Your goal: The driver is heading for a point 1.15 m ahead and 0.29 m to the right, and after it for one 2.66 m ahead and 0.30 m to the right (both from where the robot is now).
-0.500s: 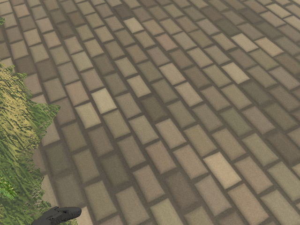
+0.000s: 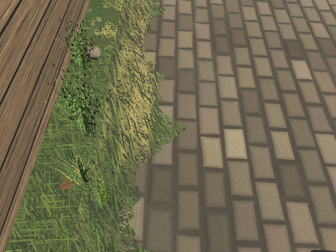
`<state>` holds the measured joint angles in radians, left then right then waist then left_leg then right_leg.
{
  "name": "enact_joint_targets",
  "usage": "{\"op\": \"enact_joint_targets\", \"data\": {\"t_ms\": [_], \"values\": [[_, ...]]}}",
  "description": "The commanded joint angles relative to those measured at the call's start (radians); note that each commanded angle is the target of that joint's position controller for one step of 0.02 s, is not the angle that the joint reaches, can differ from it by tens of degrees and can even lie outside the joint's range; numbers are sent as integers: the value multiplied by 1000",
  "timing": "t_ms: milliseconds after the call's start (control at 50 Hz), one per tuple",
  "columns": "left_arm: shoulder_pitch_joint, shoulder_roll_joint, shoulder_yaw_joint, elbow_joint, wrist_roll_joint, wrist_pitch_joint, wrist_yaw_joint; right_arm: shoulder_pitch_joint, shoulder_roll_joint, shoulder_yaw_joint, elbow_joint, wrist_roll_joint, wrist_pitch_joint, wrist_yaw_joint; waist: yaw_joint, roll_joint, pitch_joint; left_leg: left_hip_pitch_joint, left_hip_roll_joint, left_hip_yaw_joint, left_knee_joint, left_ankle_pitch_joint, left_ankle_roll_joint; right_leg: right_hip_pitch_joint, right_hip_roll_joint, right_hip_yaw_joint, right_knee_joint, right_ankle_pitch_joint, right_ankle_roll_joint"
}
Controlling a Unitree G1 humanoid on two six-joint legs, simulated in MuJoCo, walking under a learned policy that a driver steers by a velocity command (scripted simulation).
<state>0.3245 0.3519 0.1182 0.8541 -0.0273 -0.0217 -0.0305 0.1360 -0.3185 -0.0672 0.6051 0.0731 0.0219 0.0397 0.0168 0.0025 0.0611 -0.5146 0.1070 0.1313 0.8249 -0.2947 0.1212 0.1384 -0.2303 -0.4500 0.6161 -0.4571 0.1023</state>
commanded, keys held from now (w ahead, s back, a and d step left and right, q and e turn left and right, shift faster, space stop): w+q+shift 0.02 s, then w+e+shift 0.98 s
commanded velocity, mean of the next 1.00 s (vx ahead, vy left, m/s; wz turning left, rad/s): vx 0.96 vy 0.00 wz -0.51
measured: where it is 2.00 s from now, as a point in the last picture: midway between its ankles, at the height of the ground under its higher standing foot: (265, 76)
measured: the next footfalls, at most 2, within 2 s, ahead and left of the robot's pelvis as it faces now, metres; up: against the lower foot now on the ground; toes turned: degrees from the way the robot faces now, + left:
right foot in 0.46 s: +0.59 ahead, +0.03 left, +0.00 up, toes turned -3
left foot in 0.86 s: +0.95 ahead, +0.20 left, +0.00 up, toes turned -33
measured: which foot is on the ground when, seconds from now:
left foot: down 0.00-0.46, up 0.48-0.84, down 0.86-1.00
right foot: down 0.00-0.00, up 0.02-0.44, down 0.46-0.86, up 0.88-1.00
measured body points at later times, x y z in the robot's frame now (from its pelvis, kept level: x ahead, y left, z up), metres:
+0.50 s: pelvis +0.41 +0.07 +0.00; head +0.43 +0.09 +0.45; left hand +0.57 +0.32 -0.11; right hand +0.43 -0.22 -0.11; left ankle +0.13 +0.12 -0.58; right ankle +0.55 +0.03 -0.70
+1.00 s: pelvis +0.83 +0.09 +0.03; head +0.85 +0.08 +0.48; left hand +1.09 +0.29 -0.07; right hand +0.81 -0.21 -0.06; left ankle +0.91 +0.22 -0.70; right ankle +0.70 +0.04 -0.58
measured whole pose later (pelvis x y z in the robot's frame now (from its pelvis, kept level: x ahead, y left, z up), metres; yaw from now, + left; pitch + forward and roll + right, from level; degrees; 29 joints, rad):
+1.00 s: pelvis +0.83 +0.09 +0.03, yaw -33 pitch +2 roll +3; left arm 0.31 0.35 0.08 0.68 -0.04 -0.03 0.00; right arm 0.24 -0.27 -0.06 0.63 0.00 -0.11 -0.01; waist -0.02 -0.05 0.00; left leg -0.29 0.00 0.00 0.53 -0.27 -0.04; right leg -0.52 0.00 0.07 1.38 -0.31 -0.06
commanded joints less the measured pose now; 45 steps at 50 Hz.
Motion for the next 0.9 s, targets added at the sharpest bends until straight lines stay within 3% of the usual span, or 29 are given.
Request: {"op": "enact_joint_targets", "data": {"t_ms": [20,40,60,100,120,140,180,240,320,340,400,440,460,480,500,520,540,560,580,600,640,680,720,780,820,840,860,880,900], "values": [[-232,-30,-40,-250,16,-75,15,403,-368,-116,80,-9,-20,-7,-140,413,-165,805,53,-802,-444,-394,266,-973,246,333,952,-211,-56],[-301,96,-25,-283,-21,-118,26,329,-267,-80,21,-37,-67,19,-149,181,-225,805,196,-976,-627,-481,264,-1052,217,522,954,-89,-77],[-308,102,-30,-277,-54,-136,26,340,-205,-66,40,-44,-88,21,-135,99,-151,745,246,-925,-667,-439,246,-1086,184,503,896,29,-106],[-208,56,-43,-199,-16,-131,34,239,-116,-36,51,-64,-107,14,-49,10,-74,531,184,-704,-578,-306,172,-989,79,531,794,172,-142],[-142,58,-43,-173,-16,-112,24,171,-88,-20,35,-78,-111,1,-5,68,-53,413,159,-601,-555,-224,143,-916,45,537,762,252,-143],[-102,71,-38,-150,-7,-93,16,153,-84,-15,39,-84,-115,-5,5,62,-37,356,125,-510,-570,-105,116,-880,26,534,735,290,-140],[-99,26,-50,-128,-8,-57,5,194,-58,-3,67,-80,-132,-15,3,22,-18,342,84,-335,-597,65,66,-913,26,520,695,359,-134],[-266,3,-64,-185,-16,-61,-5,289,-47,1,101,-96,-153,-44,-81,26,80,342,26,-121,-691,254,-14,-971,116,528,446,526,-116],[-365,-27,-71,-223,-15,-94,-46,331,-46,15,139,-90,-158,-80,-91,33,88,420,-6,49,-738,602,-149,-875,223,378,122,723,-134],[-382,-27,-69,-227,-18,-104,-57,332,-85,9,140,-99,-152,-93,-91,31,70,449,-9,64,-735,713,-178,-819,252,338,55,755,-145],[-251,8,-44,-200,-41,-102,-67,328,-154,-6,147,-105,-122,-125,-5,152,-44,603,31,88,-520,1384,-217,-614,377,223,23,702,-188],[50,108,2,-134,-43,-63,-51,224,-187,-25,121,-120,-100,-148,177,212,-149,561,63,74,-152,1695,-219,-326,393,236,90,570,-237],[376,164,27,-51,-37,-37,-31,54,-211,-35,74,-127,-105,-142,351,167,-204,377,50,45,253,1591,-208,-52,289,400,50,580,-312],[568,108,8,45,-18,-6,-6,-182,-71,-1,30,-93,-139,-95,442,-231,-145,81,-223,58,909,251,-208,118,206,504,-117,771,-365],[318,68,-35,-7,56,-41,-11,97,126,60,-52,-51,-177,-66,88,-391,-256,-314,-238,-282,1166,-307,-202,277,139,945,7,468,-483],[209,46,-28,-80,67,-44,-5,154,74,76,-87,-41,-211,-44,73,-217,-408,-380,-207,-394,1106,-265,-149,305,30,1241,-215,-109,-586],[167,4,-33,-98,44,-59,3,64,6,68,-109,-26,-224,-24,34,20,-188,-398,-170,-356,912,-178,-89,83,21,1302,-413,-250,-540],[71,6,-35,-115,26,-76,-1,81,-9,65,-83,-53,-215,-22,-57,197,-91,-348,-108,-331,760,-80,-62,-107,28,1267,-456,-252,-499],[-8,24,-32,-141,16,-86,2,97,-14,68,-58,-80,-199,-25,-97,211,-15,-258,-77,-331,646,-52,-78,-308,79,1210,-472,-178,-495],[-73,45,-27,-175,23,-88,6,116,-44,57,-42,-87,-182,-43,-125,184,28,-178,-47,-321,565,-51,-102,-474,134,1125,-469,-87,-482],[-82,26,-33,-182,9,-100,11,73,-73,46,-58,-96,-157,-71,-112,126,59,-88,0,-276,337,-38,-143,-648,198,980,-460,64,-473],[-45,50,-27,-177,-23,-105,28,-62,-27,58,-112,-103,-149,-78,-38,31,44,75,-26,-218,41,132,-176,-741,256,856,-438,157,-435],[-2,91,-15,-166,-44,-106,35,-161,12,57,-142,-83,-134,-74,35,-18,4,242,-88,-182,-129,356,-214,-803,278,820,-413,139,-385],[72,69,-13,-141,-51,-78,29,-162,-40,16,-145,-30,-136,-84,63,-124,-47,232,-125,-242,-325,335,-228,-554,266,890,-276,55,-329],[100,29,-17,-139,-42,-60,31,-119,-77,-11,-134,-24,-156,-78,40,-142,-85,279,-127,-233,-389,258,-191,-436,255,905,-149,110,-292],[59,25,-22,-161,-32,-66,27,13,-120,-44,-107,-27,-165,-73,-50,-146,-160,431,-104,-230,-342,216,-155,-446,269,879,1,221,-260],[34,-54,-48,-183,-11,-66,23,219,-129,-48,-85,-45,-176,-61,-153,-78,-305,701,53,-371,-273,73,-80,-581,304,806,303,204,-223],[172,-150,-84,-236,-33,-68,22,337,-210,-60,-51,-93,-175,-41,-86,365,-507,1023,337,-942,-408,-240,102,-882,386,686,686,-178,-188],[135,-59,-74,-250,-44,-49,36,310,-154,-56,-55,-69,-167,-29,-105,389,-427,974,349,-1090,-497,-505,99,-1065,251,629,850,-72,-183]]}}
Over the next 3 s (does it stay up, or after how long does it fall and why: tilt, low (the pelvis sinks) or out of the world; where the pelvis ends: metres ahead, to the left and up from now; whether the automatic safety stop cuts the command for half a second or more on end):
stays up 2.25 -0.70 0.04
